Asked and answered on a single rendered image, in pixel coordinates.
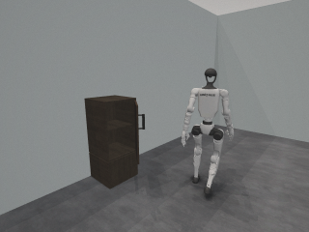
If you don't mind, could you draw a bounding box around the robot right upper arm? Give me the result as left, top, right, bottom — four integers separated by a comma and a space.
219, 89, 230, 116

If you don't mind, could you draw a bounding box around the handle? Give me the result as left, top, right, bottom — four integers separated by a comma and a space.
138, 114, 145, 130

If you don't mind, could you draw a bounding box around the robot torso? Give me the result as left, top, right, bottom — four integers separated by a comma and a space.
198, 86, 220, 136

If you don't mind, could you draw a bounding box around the robot left upper arm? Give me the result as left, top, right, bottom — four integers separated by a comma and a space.
187, 88, 200, 113

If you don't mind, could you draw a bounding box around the robot left hand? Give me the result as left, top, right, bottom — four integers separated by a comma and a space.
181, 130, 190, 146

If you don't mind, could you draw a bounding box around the right robot forearm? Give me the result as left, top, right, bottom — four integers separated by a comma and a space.
224, 109, 234, 131

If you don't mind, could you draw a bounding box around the robot right hand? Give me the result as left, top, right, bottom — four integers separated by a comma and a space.
225, 130, 234, 141

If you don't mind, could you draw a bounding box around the left robot shin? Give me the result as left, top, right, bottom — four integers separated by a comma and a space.
193, 147, 201, 178

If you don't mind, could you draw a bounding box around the left robot forearm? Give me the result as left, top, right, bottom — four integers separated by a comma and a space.
183, 107, 192, 131

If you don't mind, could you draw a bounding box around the cupboard door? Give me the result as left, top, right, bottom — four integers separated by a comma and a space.
134, 100, 140, 164

